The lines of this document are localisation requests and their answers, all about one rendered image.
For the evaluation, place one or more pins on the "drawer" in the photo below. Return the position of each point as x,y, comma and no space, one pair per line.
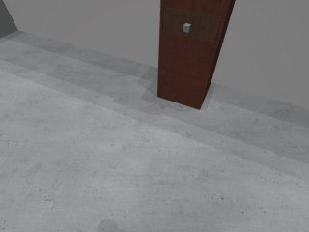
203,26

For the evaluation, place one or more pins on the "handle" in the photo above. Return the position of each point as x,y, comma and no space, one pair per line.
187,27

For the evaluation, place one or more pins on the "cabinet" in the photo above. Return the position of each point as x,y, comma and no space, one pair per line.
185,64

